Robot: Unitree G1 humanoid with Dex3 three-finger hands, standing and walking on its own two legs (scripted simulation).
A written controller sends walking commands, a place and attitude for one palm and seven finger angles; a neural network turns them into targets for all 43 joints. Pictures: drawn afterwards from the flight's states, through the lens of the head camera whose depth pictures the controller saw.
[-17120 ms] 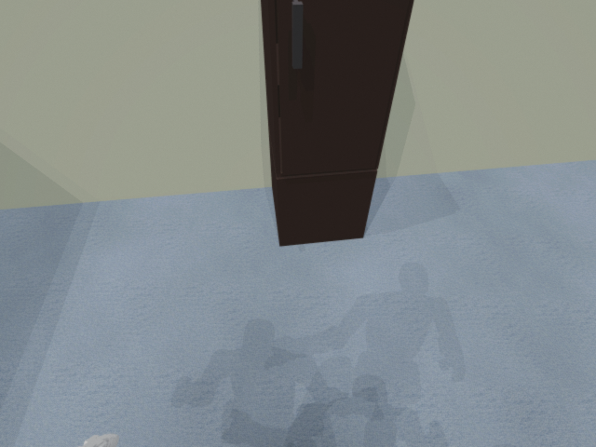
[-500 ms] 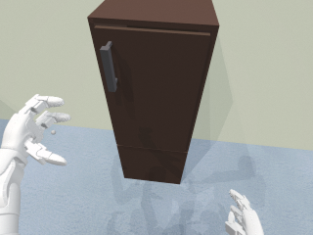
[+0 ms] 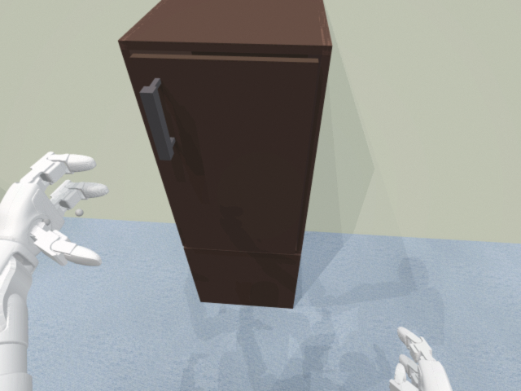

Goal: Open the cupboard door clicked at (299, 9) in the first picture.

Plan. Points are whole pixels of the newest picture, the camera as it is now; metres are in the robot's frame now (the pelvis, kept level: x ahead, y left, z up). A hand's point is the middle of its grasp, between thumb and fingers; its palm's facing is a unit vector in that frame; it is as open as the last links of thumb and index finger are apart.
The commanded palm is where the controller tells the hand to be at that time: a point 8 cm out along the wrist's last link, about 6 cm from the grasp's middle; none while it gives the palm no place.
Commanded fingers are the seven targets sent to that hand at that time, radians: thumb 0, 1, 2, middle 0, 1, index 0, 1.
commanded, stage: raise the hand with hooked fingers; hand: left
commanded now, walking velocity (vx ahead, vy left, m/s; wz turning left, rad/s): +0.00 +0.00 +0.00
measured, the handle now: (161, 120) +0.56 +0.25 +0.14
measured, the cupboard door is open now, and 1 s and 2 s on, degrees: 0 0 0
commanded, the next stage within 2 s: move the hooked fingers beside the handle in 0.12 s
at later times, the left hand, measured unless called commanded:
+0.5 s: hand (92, 197) +0.32 +0.27 +0.16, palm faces +0.08 -1.00 -0.05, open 14.0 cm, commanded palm +0.30 +0.32 +0.16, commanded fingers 0.00 -0.50 0.30 -0.30 -1.20 -0.30 -1.20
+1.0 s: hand (109, 160) +0.41 +0.29 +0.16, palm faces +0.03 -1.00 -0.01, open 14.0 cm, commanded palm +0.38 +0.34 +0.15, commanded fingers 0.00 -0.50 0.30 -0.30 -1.20 -0.30 -1.20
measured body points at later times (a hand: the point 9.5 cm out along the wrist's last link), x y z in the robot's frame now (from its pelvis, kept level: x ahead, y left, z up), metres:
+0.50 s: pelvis -0.01 -0.02 +0.00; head -0.01 -0.03 +0.45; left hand +0.31 +0.33 +0.17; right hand +0.17 -0.26 -0.08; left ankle +0.00 +0.11 -0.74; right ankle -0.01 -0.10 -0.74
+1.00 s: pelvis +0.00 +0.01 -0.01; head +0.03 +0.01 +0.44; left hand +0.40 +0.34 +0.16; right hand +0.09 -0.25 -0.10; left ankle +0.00 +0.11 -0.74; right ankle -0.01 -0.10 -0.74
